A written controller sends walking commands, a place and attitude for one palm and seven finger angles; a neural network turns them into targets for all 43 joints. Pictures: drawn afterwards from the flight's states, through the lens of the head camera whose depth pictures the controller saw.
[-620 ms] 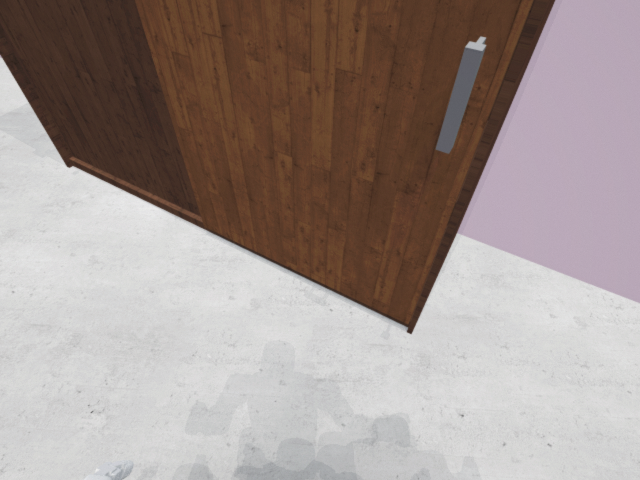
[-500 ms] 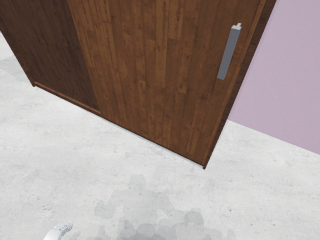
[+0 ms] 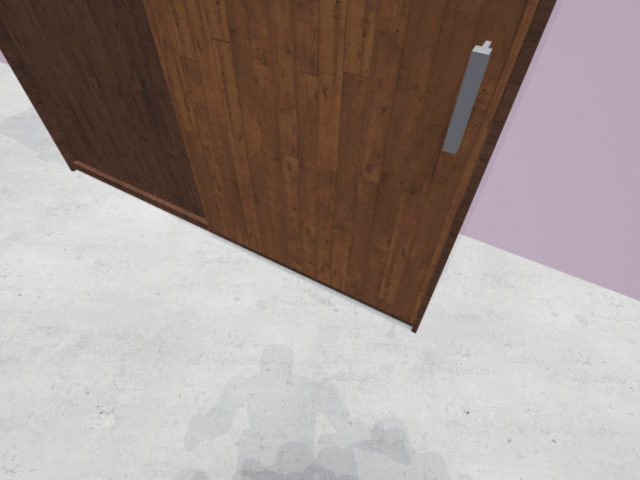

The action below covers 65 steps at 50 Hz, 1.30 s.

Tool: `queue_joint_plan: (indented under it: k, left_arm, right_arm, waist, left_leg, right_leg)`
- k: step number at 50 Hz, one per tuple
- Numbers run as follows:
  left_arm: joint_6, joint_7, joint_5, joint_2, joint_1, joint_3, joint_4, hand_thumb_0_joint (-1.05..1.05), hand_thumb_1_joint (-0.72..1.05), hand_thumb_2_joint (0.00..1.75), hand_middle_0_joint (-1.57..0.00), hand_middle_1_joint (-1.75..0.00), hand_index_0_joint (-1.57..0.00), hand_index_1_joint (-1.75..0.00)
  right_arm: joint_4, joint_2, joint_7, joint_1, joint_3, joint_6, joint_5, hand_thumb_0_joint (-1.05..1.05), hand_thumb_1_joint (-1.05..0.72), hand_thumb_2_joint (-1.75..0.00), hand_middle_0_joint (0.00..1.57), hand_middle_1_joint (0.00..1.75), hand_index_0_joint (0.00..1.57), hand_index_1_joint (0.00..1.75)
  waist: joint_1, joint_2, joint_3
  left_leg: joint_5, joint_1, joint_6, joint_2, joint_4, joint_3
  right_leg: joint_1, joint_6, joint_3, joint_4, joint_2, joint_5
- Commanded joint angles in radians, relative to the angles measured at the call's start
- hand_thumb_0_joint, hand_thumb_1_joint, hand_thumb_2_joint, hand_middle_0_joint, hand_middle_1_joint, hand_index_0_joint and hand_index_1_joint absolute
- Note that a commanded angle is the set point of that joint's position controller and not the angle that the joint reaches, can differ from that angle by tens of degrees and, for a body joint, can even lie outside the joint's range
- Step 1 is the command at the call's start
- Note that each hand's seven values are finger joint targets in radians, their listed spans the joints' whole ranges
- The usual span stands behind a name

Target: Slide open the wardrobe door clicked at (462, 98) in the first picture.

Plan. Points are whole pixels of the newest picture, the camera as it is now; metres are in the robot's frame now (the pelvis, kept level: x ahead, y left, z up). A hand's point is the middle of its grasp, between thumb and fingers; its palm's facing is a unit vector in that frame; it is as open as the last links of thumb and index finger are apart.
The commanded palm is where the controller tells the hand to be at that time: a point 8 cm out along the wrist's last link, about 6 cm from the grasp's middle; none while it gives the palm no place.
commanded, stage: stand and wait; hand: right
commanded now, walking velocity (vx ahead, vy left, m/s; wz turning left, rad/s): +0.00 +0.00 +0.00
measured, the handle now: (467, 99) +0.74 -0.23 +0.12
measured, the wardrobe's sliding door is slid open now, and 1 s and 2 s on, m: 0.00 0.00 0.00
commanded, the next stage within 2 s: look at it before walking up in 0.20 s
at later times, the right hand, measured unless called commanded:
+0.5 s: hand out of the picture +0.07 -0.24 -0.15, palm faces -0.02 +0.94 -0.33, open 7.4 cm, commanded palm none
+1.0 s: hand out of the picture +0.06 -0.25 -0.16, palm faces -0.01 +0.94 -0.33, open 7.4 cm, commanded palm none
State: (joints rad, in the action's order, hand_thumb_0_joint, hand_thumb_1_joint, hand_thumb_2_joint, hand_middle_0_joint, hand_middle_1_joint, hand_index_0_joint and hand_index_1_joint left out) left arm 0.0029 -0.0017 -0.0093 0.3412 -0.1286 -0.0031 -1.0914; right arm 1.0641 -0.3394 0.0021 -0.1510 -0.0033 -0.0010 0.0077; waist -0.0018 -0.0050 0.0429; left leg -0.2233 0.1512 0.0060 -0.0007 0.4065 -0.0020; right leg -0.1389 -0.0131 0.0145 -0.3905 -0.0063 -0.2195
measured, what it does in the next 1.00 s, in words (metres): stands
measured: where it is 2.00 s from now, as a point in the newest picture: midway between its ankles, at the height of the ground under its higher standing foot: outside the picture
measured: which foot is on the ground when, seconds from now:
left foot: down 0.00-1.00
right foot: down 0.00-1.00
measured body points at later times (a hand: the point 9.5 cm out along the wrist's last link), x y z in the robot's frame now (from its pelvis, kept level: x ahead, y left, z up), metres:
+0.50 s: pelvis -0.01 +0.00 +0.00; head -0.01 +0.00 +0.45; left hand +0.06 +0.30 -0.13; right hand +0.07 -0.29 -0.13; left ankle +0.00 +0.11 -0.74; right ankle +0.00 -0.13 -0.74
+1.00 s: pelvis -0.01 +0.00 +0.00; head -0.01 -0.01 +0.45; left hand +0.07 +0.29 -0.13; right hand +0.06 -0.30 -0.13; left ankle +0.00 +0.11 -0.74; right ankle +0.00 -0.13 -0.74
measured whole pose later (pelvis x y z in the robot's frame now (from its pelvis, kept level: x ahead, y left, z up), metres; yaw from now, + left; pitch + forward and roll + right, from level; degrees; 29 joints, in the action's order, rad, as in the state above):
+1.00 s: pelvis -0.01 +0.00 +0.00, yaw -1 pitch -2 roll +0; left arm 0.01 0.00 -0.01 0.34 -0.13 0.00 -1.11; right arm 1.08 -0.34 0.00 -0.14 0.00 0.00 0.01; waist 0.00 -0.01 0.04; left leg -0.19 0.14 0.00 0.01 0.36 -0.01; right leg -0.14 -0.01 0.02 -0.36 0.00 -0.18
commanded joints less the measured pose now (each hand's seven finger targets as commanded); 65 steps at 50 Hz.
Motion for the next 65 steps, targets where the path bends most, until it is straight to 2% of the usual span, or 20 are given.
queue_joint_plan:
  k: [1,8,20,28,31,41,48,51,53,55,56,57,58,59,60,61,62,63,64,65]
  left_arm:
    - [0.029,-0.013,0.0,0.193,0.059,-0.034,0.065,0.0,0.9,0.9,-0.2,-0.3,-0.2,-0.3]
    - [0.028,-0.012,0.0,0.197,0.05,-0.032,0.052,0.0,0.9,0.9,-0.2,-0.3,-0.2,-0.3]
    - [0.032,-0.012,0.001,0.197,0.045,-0.032,0.046,0.0,0.9,0.9,-0.2,-0.3,-0.2,-0.3]
    - [0.03,-0.011,0.001,0.196,0.048,-0.032,0.044,0.0,0.9,0.9,-0.2,-0.3,-0.2,-0.3]
    - [0.031,-0.01,0.001,0.196,0.044,-0.032,0.044,0.0,0.9,0.9,-0.2,-0.3,-0.2,-0.3]
    - [0.035,-0.013,0.003,0.2,0.044,-0.03,0.041,0.0,0.9,0.9,-0.2,-0.3,-0.2,-0.3]
    - [0.028,-0.01,0.002,0.186,0.043,-0.028,0.047,0.0,0.9,0.9,-0.2,-0.3,-0.2,-0.3]
    - [0.001,-0.005,-0.001,0.081,-0.002,-0.012,0.057,0.0,0.9,0.9,-0.2,-0.3,-0.2,-0.3]
    - [-0.013,-0.003,-0.003,0.079,-0.011,-0.02,0.081,0.0,0.9,0.9,-0.2,-0.3,-0.2,-0.3]
    - [-0.026,-0.002,-0.002,0.074,-0.022,-0.032,0.114,0.0,0.9,0.9,-0.2,-0.3,-0.2,-0.3]
    - [-0.033,-0.002,-0.002,0.062,-0.031,-0.04,0.128,0.0,0.9,0.9,-0.2,-0.3,-0.2,-0.3]
    - [-0.039,-0.003,-0.004,0.056,-0.034,-0.049,0.144,0.0,0.9,0.9,-0.2,-0.3,-0.2,-0.3]
    - [-0.042,-0.001,-0.003,0.057,-0.028,-0.057,0.149,0.0,0.9,0.9,-0.2,-0.3,-0.2,-0.3]
    - [-0.041,0.002,0.003,0.042,-0.043,-0.061,0.157,0.0,0.9,0.9,-0.2,-0.3,-0.2,-0.3]
    - [-0.036,0.007,0.007,0.02,-0.071,-0.059,0.158,0.0,0.9,0.9,-0.2,-0.3,-0.2,-0.3]
    - [-0.033,0.009,0.008,0.006,-0.1,-0.058,0.157,0.0,0.9,0.9,-0.2,-0.3,-0.2,-0.3]
    - [-0.03,0.01,0.004,0.002,-0.135,-0.059,0.15,0.0,0.9,0.9,-0.2,-0.3,-0.2,-0.3]
    - [-0.023,0.011,-0.003,0.02,-0.179,-0.062,0.147,0.0,0.9,0.9,-0.2,-0.3,-0.2,-0.3]
    - [-0.015,0.01,-0.012,0.106,-0.193,-0.082,0.163,0.0,0.9,0.9,-0.2,-0.3,-0.2,-0.3]
    - [-0.016,0.004,-0.014,0.159,-0.222,-0.095,0.168,0.0,0.9,0.9,-0.2,-0.3,-0.2,-0.3]
  right_arm:
    - [-0.069,-0.206,-0.015,0.056,0.04,0.032,0.001,0.0,-0.9,-0.9,0.2,0.3,0.2,0.3]
    - [-0.057,-0.208,-0.013,0.057,0.038,0.031,0.001,0.0,-0.9,-0.9,0.2,0.3,0.2,0.3]
    - [-0.057,-0.206,-0.014,0.056,0.038,0.033,0.003,0.0,-0.9,-0.9,0.2,0.3,0.2,0.3]
    - [-0.054,-0.205,-0.012,0.052,0.037,0.032,0.004,0.0,-0.9,-0.9,0.2,0.3,0.2,0.3]
    - [-0.056,-0.205,-0.012,0.049,0.037,0.032,0.004,0.0,-0.9,-0.9,0.2,0.3,0.2,0.3]
    - [-0.047,-0.204,-0.014,0.042,0.037,0.035,0.002,0.0,-0.9,-0.9,0.2,0.3,0.2,0.3]
    - [-0.049,-0.194,-0.015,0.042,0.038,0.025,0.003,0.0,-0.9,-0.9,0.2,0.3,0.2,0.3]
    - [-0.055,-0.101,-0.027,-0.019,0.028,-0.003,0.002,0.0,-0.9,-0.9,0.2,0.3,0.2,0.3]
    - [-0.077,-0.112,-0.031,-0.034,0.038,-0.013,0.004,0.0,-0.9,-0.9,0.2,0.3,0.2,0.3]
    - [-0.104,-0.141,-0.034,-0.058,0.055,-0.016,0.007,0.0,-0.9,-0.9,0.2,0.3,0.2,0.3]
    - [-0.123,-0.157,-0.036,-0.062,0.063,-0.016,0.011,0.0,-0.9,-0.9,0.2,0.3,0.2,0.3]
    - [-0.141,-0.159,-0.039,-0.061,0.069,-0.014,0.015,0.0,-0.9,-0.9,0.2,0.3,0.2,0.3]
    - [-0.154,-0.152,-0.042,-0.053,0.073,-0.012,0.022,0.0,-0.9,-0.9,0.2,0.3,0.2,0.3]
    - [-0.17,-0.145,-0.045,-0.032,0.074,-0.011,0.025,0.0,-0.9,-0.9,0.2,0.3,0.2,0.3]
    - [-0.184,-0.146,-0.044,-0.004,0.078,-0.008,0.027,0.0,-0.9,-0.9,0.2,0.3,0.2,0.3]
    - [-0.191,-0.141,-0.041,-0.001,0.079,-0.008,0.024,0.0,-0.9,-0.9,0.2,0.3,0.2,0.3]
    - [-0.195,-0.136,-0.039,-0.005,0.08,-0.011,0.017,0.0,-0.9,-0.9,0.2,0.3,0.2,0.3]
    - [-0.2,-0.111,-0.036,-0.021,0.078,-0.018,0.009,0.0,-0.9,-0.9,0.2,0.3,0.2,0.3]
    - [-0.225,-0.038,-0.028,-0.044,0.068,-0.029,0.003,0.0,-0.9,-0.9,0.2,0.3,0.2,0.3]
    - [-0.264,-0.009,-0.03,0.002,0.059,-0.033,0.008,0.0,-0.9,-0.9,0.2,0.3,0.2,0.3]
  waist:
    - [0.003,0.002,-0.074]
    - [0.004,-0.011,-0.055]
    - [0.004,0.002,-0.066]
    - [0.005,-0.001,-0.039]
    - [0.004,0.007,-0.056]
    - [0.005,0.013,-0.088]
    - [0.006,0.015,-0.053]
    - [0.014,0.019,-0.056]
    - [0.02,-0.018,-0.048]
    - [0.025,-0.098,-0.068]
    - [0.027,-0.164,-0.068]
    - [0.029,-0.227,-0.055]
    - [0.028,-0.206,-0.04]
    - [0.009,-0.167,-0.036]
    - [-0.014,-0.155,-0.044]
    - [-0.022,-0.148,-0.062]
    - [-0.036,-0.129,-0.076]
    - [-0.052,-0.035,-0.096]
    - [-0.049,0.262,-0.073]
    - [-0.066,0.322,-0.047]
  left_leg:
    - [0.137,-0.017,0.032,0.126,-0.08,0.114]
    - [0.068,0.001,0.031,0.125,-0.107,0.124]
    - [0.109,-0.005,0.028,0.121,-0.103,0.116]
    - [0.054,0.013,0.025,0.119,-0.122,0.121]
    - [0.053,0.006,0.025,0.12,-0.12,0.121]
    - [0.165,-0.033,0.024,0.122,-0.102,0.105]
    - [0.125,-0.028,0.015,0.125,-0.087,0.082]
    - [0.135,-0.028,-0.008,0.142,-0.023,0.05]
    - [0.127,-0.026,0.001,0.171,-0.01,0.058]
    - [0.131,-0.021,0.052,0.262,-0.038,0.11]
    - [0.152,-0.013,0.1,0.326,-0.066,0.146]
    - [0.213,0.003,0.154,0.385,-0.083,0.172]
    - [0.272,0.032,0.184,0.406,-0.081,0.156]
    - [0.36,0.036,0.189,0.404,-0.046,0.117]
    - [0.423,0.025,0.167,0.387,0.01,0.056]
    - [0.433,0.021,0.134,0.363,0.065,0.013]
    - [0.366,0.073,0.094,0.342,0.118,-0.024]
    - [0.233,0.158,0.035,0.291,0.245,-0.08]
    - [-0.161,0.351,-0.056,0.132,0.455,-0.144]
    - [-0.425,0.391,-0.067,0.07,0.626,-0.08]
  right_leg:
    - [-0.003,0.036,0.074,0.06,-0.1,0.127]
    - [-0.008,0.035,0.079,0.074,-0.099,0.09]
    - [0.002,0.036,0.085,0.081,-0.106,0.125]
    - [-0.009,0.035,0.089,0.092,-0.1,0.087]
    - [-0.004,0.036,0.09,0.09,-0.101,0.087]
    - [0.019,0.035,0.092,0.087,-0.11,0.169]
    - [-0.022,0.035,0.106,0.084,-0.104,0.161]
    - [-0.098,0.027,0.11,0.018,-0.095,0.195]
    - [-0.163,0.024,0.109,-0.041,-0.075,0.177]
    - [-0.21,0.015,0.068,-0.18,-0.034,0.114]
    - [-0.234,0.005,0.032,-0.292,-0.007,-0.013]
    - [-0.267,-0.003,0.003,-0.422,0.003,-0.221]
    - [-0.273,-0.007,-0.008,-0.527,-0.017,-0.287]
    - [-0.265,-0.009,-0.01,-0.531,-0.03,-0.311]
    - [-0.24,-0.015,-0.014,-0.447,-0.051,-0.294]
    - [-0.202,-0.02,-0.048,-0.336,-0.042,-0.216]
    - [-0.109,-0.019,-0.075,-0.227,-0.032,-0.083]
    - [0.0,-0.002,-0.026,-0.087,-0.051,0.053]
    - [0.039,0.093,0.297,0.043,-0.251,0.233]
    - [-0.036,0.208,0.453,0.127,-0.383,0.306]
